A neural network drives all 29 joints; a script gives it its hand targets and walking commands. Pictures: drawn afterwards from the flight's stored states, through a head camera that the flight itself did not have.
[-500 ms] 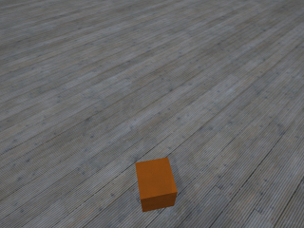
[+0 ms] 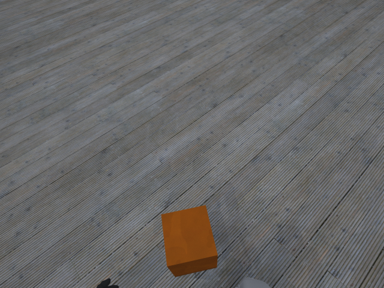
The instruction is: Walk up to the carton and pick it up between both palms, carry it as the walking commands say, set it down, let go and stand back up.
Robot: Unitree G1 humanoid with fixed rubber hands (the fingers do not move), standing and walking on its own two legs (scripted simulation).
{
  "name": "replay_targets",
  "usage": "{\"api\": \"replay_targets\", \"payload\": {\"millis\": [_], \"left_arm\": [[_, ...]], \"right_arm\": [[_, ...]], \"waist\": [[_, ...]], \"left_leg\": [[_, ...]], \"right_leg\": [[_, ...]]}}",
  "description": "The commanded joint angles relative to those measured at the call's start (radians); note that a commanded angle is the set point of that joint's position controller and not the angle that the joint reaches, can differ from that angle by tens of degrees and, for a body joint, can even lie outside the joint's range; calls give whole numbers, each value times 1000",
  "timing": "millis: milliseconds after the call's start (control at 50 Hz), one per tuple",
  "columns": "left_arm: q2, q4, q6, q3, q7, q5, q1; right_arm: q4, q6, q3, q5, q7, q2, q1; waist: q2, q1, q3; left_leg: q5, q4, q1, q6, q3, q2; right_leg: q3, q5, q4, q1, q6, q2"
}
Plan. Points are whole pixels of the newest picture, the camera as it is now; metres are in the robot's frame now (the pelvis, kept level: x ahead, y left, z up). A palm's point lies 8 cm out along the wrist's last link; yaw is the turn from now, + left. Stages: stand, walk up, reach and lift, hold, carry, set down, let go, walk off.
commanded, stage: walk up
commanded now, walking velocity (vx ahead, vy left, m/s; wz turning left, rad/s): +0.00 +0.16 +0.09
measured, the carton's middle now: (190, 242) +0.39 +0.04 -0.63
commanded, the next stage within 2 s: stand in 1.30 s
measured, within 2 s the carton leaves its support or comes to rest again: neither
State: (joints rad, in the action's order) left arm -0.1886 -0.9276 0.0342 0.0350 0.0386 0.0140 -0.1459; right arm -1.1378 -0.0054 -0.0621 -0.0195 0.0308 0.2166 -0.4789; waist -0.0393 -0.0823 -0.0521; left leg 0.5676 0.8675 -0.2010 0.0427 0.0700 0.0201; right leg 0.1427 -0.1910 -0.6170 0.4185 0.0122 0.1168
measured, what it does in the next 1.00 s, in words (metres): steps on the spot: left foot, then right foot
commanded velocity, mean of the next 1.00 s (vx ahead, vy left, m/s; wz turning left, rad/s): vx -0.03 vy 0.03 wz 0.04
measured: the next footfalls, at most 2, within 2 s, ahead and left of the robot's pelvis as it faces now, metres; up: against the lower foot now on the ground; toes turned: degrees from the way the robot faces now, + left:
left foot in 0.36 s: +0.03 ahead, +0.16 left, +0.00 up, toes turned -8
right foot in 0.68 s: +0.00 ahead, -0.07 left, +0.00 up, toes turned +5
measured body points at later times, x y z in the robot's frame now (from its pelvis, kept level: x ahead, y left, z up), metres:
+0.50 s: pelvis +0.00 +0.07 +0.01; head +0.03 +0.11 +0.46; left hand +0.02 +0.35 -0.15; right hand +0.14 -0.17 -0.10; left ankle +0.03 +0.19 -0.72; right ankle +0.00 -0.09 -0.65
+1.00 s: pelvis -0.02 +0.04 +0.01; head -0.01 +0.04 +0.46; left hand -0.01 +0.31 -0.13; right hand +0.00 -0.22 -0.14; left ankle +0.03 +0.19 -0.72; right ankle -0.04 -0.07 -0.73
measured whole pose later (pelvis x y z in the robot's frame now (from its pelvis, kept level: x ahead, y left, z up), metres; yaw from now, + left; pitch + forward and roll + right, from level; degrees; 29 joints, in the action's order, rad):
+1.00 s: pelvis -0.02 +0.04 +0.01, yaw +0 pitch +0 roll +1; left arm -0.24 -1.01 -0.01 0.04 0.01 0.02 -0.31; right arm -1.00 0.02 -0.06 -0.02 0.03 0.23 -0.28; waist 0.00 -0.01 -0.03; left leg 0.16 0.47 -0.30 0.03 -0.06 0.07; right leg 0.03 -0.28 -0.49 0.20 0.00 0.02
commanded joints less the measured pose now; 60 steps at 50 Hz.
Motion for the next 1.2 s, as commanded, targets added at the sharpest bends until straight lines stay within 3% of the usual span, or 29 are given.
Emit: {"api": "replay_targets", "payload": {"millis": [0, 20, 60, 160, 240, 300, 320, 340, 360, 380, 400, 460, 480, 520, 580, 620, 660, 700, 740, 780, 840, 880, 900, 940, 960, 1000, 1040, 1120, 1180], "left_arm": [[-225, -43, -18, 59, 28, -7, -294], [-194, -30, -25, 60, 29, -4, -238], [-172, 1, -35, 62, 25, 5, -165], [-195, 26, -35, 72, 20, 27, -139], [-243, 25, -38, 84, 10, 32, -160], [-272, 33, -53, 92, -4, 22, -149], [-248, 38, -60, 85, -9, 20, -154], [-181, 44, -65, 67, -13, 21, -183], [-107, 78, -80, 41, -16, 20, -212], [-125, 73, -111, 55, -6, 3, -182], [-144, 56, -124, 53, -9, -3, -199], [-139, 15, -109, 48, -18, 10, -229], [-114, -9, -106, 34, -28, 11, -263], [-100, -1, -107, 18, -33, 3, -202], [-96, 9, -101, 9, -22, -10, -155], [-83, -22, -80, 1, -11, -13, -213], [-90, -58, -46, -4, -7, -12, -286], [-141, -73, -30, -3, -15, -6, -185], [-111, -82, -27, -13, -18, -11, -172], [-124, -92, -45, 3, -15, -4, -194], [-112, -65, -64, 24, -27, 6, -199], [-108, -54, -65, 32, -32, 2, -188], [-103, -47, -63, 29, -33, 1, -193], [-34, -77, -38, -6, -32, 9, -282], [-41, -94, -27, -3, -30, 12, -309], [-174, -63, -20, 23, -26, 12, -217], [-151, -38, -23, 13, -21, 3, -107], [-119, -72, -5, 3, -11, -4, -140], [-101, -104, -8, 1, -8, -10, -168]], "right_arm": [[75, 21, -13, -7, -5, 68, -30], [91, 41, -14, -14, -15, 65, -2], [115, 76, -13, -20, -37, 70, 16], [205, 96, 3, -10, -61, 70, 177], [241, 92, 19, 15, -74, 70, 253], [246, 70, 21, 21, -68, 83, 235], [239, 54, 18, 17, -61, 100, 209], [234, 33, 9, 12, -54, 149, 190], [256, 14, -14, -1, -46, 252, 202], [263, 16, -29, -9, -41, 285, 223], [283, 22, -13, -12, -32, 252, 298], [314, 26, 12, -7, -27, 165, 425], [304, 17, 23, -10, -25, 117, 409], [303, 12, 17, -8, -19, 98, 414], [263, 14, 6, -7, -10, 133, 309], [244, 13, 7, 1, -8, 143, 294], [235, 9, 13, 11, -13, 106, 294], [241, 2, 38, 20, -19, 37, 309], [217, 0, 28, 16, -20, 61, 292], [195, 6, 5, 5, -6, 125, 220], [183, 9, -27, -5, 17, 198, 157], [198, 6, -28, -12, 19, 182, 203], [204, 4, -28, -16, 19, 171, 233], [197, 10, -4, -12, -3, 97, 310], [171, 18, -1, -4, -10, 59, 248], [191, 23, 24, 6, -18, 10, 188], [167, 31, 21, 2, -19, 44, 179], [120, 9, 24, 4, -13, 43, 144], [95, -5, 28, 13, 2, 48, 132]], "waist": [[237, 105, 161], [248, 93, 110], [264, 63, 62], [282, 68, 47], [300, 74, 33], [261, 45, 42], [197, 26, 64], [53, 28, 74], [-258, 56, 49], [-315, 75, 56], [-260, 87, 86], [-185, 129, 104], [-157, 130, 133], [-161, 106, 43], [-132, 64, 30], [-84, 87, 66], [-38, 126, 84], [164, 95, -7], [137, 76, -37], [153, 66, -16], [-118, 56, 15], [-133, 61, 37], [-124, 73, 41], [-159, 138, 34], [-73, 132, 25], [229, 108, -18], [173, 61, -74], [148, 65, -15], [122, 64, 16]], "left_leg": [[11, 365, -268, 17, 6, 32], [-46, 385, -287, 20, -3, 39], [-136, 421, -257, 24, -41, 18], [-200, 236, -232, 30, -70, 24], [-177, -70, -131, 18, -76, 29], [-253, -299, -28, 14, -105, 8], [-321, -399, 36, 2, -115, 5], [-484, -473, 79, -10, -54, 89], [-852, -538, 66, -52, 250, 324], [-1004, -527, -73, -113, 265, 394], [-948, -515, -74, -166, 186, 389], [-729, -521, -70, -160, 27, 231], [-409, -566, -61, -145, 0, 182], [-232, -625, -73, -149, 12, 168], [-403, -603, 11, -191, 92, 232], [-487, -569, 33, -183, 118, 247], [-418, -536, -27, -130, 86, 191], [-355, -498, -37, -51, -54, 39], [-409, -514, 37, -53, -47, 62], [-378, -510, 66, -90, 2, 146], [-257, -649, 16, -201, 281, 364], [-258, -677, -80, -235, 268, 399], [-242, -663, -116, -217, 216, 376], [-208, -613, -186, -99, -10, 177], [-239, -533, -170, -82, -55, 100], [-179, -351, -143, -28, -115, 2], [-245, -250, -90, -40, -59, 25], [-340, -395, -53, -34, -72, 21], [-474, -518, 66, -37, -60, 63]], "right_leg": [[-335, 851, 200, -376, -158, 382], [-294, 662, 227, -302, -147, 337], [-195, 488, 256, -164, -138, 283], [-125, 163, 318, -88, -122, 259], [-146, 111, 340, -88, -107, 278], [-129, 227, 236, -110, -80, 254], [-89, 241, 150, -106, -50, 202], [-28, 136, -15, -67, -11, 113], [-39, -407, -191, 122, 34, -37], [-170, -520, -360, 45, 33, -63], [-216, -469, -471, 49, 30, -68], [-178, -245, -564, 9, 34, -89], [-161, -176, -499, -41, 21, -84], [-147, -169, -282, -70, 8, -75], [-148, -264, -36, -115, 4, -90], [-139, -181, 146, -205, 0, -106], [-139, -23, 322, -351, -13, -65], [-313, -16, 383, -236, -70, 43], [-267, -62, 382, -167, -56, 11], [-161, -104, 322, -147, -34, -48], [-122, -177, -10, -83, 5, -115], [-175, -268, -199, -79, -2, -96], [-185, -273, -187, -101, -11, -72], [-106, -68, 187, -300, -25, -86], [-106, -33, 306, -343, -16, -81], [-449, -342, 539, -123, -69, 163], [-402, -296, 507, -52, -108, 137], [-265, 136, 377, -239, -111, 85], [-232, 192, 314, -243, -93, 52]]}}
